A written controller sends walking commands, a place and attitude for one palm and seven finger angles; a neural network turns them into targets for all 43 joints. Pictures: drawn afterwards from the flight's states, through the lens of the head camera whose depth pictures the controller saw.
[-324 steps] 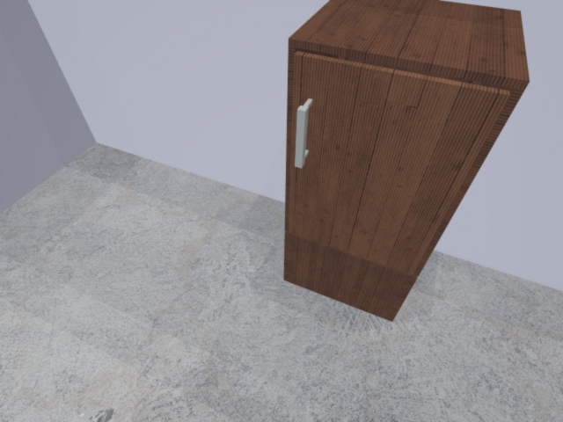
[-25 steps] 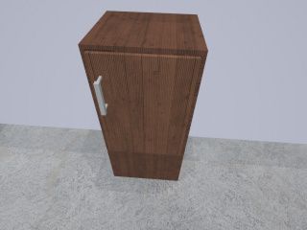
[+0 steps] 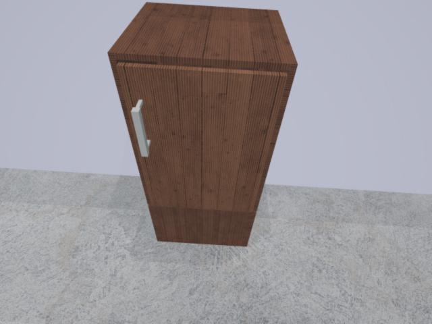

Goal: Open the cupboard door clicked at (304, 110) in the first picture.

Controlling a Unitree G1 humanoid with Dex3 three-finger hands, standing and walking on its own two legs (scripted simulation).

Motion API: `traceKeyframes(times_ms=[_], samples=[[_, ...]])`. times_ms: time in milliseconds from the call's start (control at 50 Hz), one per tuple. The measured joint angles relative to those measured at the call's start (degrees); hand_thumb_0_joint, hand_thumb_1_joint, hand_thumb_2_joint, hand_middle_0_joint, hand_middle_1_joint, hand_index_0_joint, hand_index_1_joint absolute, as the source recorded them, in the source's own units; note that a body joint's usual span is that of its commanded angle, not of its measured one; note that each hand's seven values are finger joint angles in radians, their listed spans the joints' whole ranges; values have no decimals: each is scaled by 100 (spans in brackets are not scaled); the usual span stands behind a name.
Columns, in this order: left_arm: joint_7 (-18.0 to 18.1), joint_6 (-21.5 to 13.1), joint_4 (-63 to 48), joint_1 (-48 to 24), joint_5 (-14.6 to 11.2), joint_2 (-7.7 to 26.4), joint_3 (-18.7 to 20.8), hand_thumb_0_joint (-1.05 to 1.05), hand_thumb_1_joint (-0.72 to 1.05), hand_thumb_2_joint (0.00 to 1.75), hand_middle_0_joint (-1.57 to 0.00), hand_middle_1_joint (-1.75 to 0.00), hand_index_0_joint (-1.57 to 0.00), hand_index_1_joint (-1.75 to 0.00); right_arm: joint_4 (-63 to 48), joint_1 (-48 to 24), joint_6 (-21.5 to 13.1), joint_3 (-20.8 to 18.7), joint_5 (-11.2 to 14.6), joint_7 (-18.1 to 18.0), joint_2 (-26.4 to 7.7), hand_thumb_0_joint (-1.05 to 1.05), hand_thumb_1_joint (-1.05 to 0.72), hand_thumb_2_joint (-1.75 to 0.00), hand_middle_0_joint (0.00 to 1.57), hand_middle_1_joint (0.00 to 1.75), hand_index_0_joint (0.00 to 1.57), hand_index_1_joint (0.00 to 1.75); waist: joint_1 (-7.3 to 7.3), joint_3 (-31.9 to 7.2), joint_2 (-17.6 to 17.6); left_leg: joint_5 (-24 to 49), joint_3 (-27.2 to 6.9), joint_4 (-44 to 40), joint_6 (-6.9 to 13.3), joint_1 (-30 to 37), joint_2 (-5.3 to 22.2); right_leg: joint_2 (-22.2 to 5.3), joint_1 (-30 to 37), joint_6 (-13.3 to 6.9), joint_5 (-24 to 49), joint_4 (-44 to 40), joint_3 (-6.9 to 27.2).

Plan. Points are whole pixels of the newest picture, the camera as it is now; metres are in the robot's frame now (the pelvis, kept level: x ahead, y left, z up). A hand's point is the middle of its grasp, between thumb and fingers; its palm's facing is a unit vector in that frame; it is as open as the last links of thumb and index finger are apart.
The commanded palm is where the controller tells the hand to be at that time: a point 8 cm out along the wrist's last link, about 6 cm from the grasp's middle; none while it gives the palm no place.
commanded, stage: come to a stop and stand still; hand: left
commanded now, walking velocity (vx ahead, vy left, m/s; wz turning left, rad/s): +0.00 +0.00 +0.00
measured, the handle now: (142, 129) +0.60 +0.23 +0.00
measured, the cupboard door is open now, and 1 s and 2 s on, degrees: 0 0 0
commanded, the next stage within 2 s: look again from close up in 0.38 s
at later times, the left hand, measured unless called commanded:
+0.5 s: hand out of the picture -0.01 +0.18 -0.18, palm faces +0.03 -0.99 -0.16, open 7.4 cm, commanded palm none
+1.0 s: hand out of the picture +0.03 +0.19 -0.18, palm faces +0.01 -0.99 -0.16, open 7.4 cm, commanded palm none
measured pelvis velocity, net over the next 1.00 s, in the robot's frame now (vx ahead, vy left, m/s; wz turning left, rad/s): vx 0.04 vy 0.04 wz -0.02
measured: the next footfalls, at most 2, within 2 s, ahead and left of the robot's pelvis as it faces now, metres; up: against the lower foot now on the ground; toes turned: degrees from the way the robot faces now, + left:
none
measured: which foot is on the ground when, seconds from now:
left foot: down 0.00-1.00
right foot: down 0.00-1.00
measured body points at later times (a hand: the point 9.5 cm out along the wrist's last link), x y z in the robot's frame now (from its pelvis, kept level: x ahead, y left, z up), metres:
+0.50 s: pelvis +0.02 +0.03 +0.00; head +0.01 +0.03 +0.45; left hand -0.01 +0.23 -0.16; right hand +0.00 -0.19 -0.16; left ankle +0.00 +0.09 -0.74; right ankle +0.05 -0.09 -0.74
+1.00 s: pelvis +0.04 +0.04 +0.00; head +0.04 +0.04 +0.45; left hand +0.03 +0.24 -0.16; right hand +0.00 -0.17 -0.16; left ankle +0.00 +0.09 -0.74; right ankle +0.05 -0.09 -0.74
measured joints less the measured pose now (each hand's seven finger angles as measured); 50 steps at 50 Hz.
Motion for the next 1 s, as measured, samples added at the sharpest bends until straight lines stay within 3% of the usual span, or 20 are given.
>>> traceKeyframes(times_ms=[380,1000], samples=[[14,-35,73,117,42,-38,-32,1,91,90,-20,-30,-20,-30,-174,-547,-81,-18,16,-18,-131,1,-91,-90,20,30,20,30,113,-63,49,-16,113,-192,179,185,-170,-151,60,191,-95,40,139],[38,12,154,-112,-1,5,-39,1,91,90,-20,-30,-20,-30,52,-479,-114,54,27,-66,-77,1,-91,-90,20,30,20,30,60,71,50,-163,193,-416,275,574,-252,-206,310,309,-336,63,254]])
